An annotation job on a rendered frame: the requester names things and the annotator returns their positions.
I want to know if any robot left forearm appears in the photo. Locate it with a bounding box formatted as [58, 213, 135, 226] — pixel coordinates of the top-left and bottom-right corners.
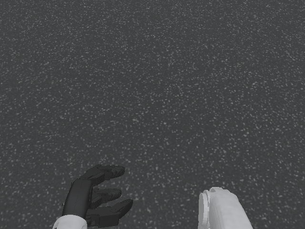
[52, 215, 88, 229]

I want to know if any left robot hand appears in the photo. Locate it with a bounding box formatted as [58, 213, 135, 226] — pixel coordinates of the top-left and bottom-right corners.
[62, 164, 133, 228]

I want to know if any robot right thigh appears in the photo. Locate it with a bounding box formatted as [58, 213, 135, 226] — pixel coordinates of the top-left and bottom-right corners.
[198, 188, 254, 229]

